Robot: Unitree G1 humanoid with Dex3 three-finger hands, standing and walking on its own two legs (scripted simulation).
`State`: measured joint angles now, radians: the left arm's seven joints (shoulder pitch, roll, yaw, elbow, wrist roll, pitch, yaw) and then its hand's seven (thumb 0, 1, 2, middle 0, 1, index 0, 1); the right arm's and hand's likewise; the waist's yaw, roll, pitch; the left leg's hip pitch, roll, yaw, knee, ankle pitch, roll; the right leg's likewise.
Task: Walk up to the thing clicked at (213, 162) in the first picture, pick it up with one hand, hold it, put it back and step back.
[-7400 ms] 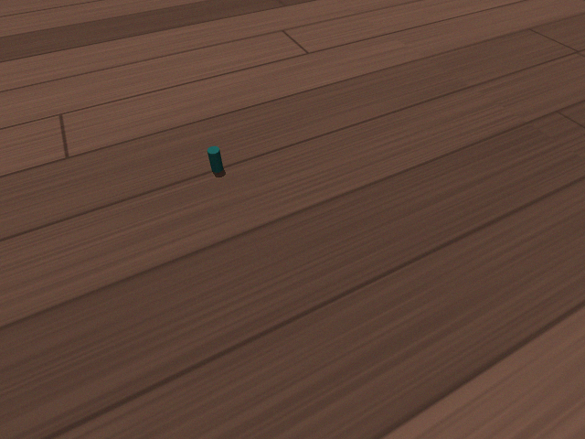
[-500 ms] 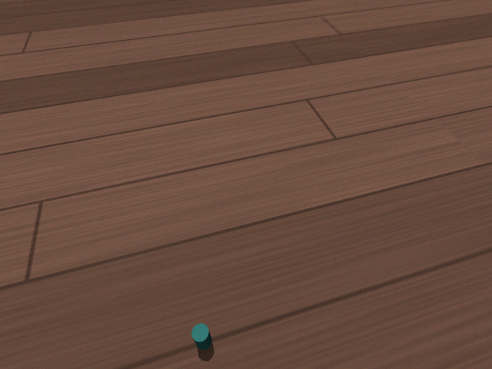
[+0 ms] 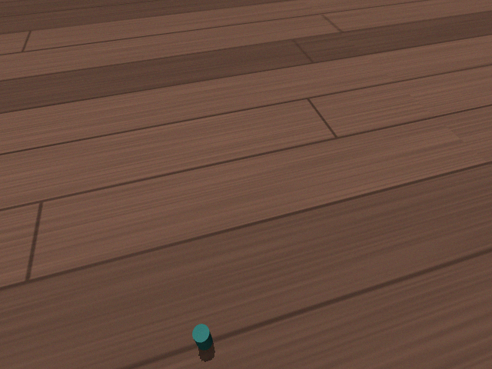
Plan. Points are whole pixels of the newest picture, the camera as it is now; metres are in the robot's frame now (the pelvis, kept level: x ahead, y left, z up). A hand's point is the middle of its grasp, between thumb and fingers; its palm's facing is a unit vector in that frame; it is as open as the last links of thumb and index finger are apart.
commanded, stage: stand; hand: left
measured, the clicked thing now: (202, 337) +0.33 +0.18 -0.72
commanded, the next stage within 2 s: go down in 0.30 s
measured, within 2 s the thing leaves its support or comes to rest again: neither
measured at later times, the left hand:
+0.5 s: hand out of the picture +0.10 +0.25 -0.16, palm faces +0.04 -0.94 -0.34, open 8.0 cm
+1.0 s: hand out of the picture +0.14 +0.28 -0.22, palm faces +0.07 -0.95 -0.30, open 16.9 cm
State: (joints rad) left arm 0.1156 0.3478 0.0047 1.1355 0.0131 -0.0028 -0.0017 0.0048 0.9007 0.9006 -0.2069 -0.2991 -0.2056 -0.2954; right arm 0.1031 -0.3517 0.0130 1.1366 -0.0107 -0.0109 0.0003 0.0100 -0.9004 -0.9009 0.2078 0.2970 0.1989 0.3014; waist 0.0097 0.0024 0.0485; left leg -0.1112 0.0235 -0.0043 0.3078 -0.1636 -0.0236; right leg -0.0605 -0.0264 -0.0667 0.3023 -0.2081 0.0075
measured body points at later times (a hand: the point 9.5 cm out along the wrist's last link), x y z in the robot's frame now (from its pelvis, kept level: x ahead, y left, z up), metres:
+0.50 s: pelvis +0.00 +0.00 +0.00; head +0.03 +0.00 +0.44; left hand +0.10 +0.30 -0.13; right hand +0.09 -0.29 -0.13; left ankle +0.00 +0.13 -0.75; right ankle -0.03 -0.12 -0.75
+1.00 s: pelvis -0.02 +0.01 -0.09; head +0.07 +0.02 +0.35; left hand +0.13 +0.33 -0.20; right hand +0.11 -0.26 -0.19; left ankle +0.00 +0.13 -0.75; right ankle -0.03 -0.12 -0.75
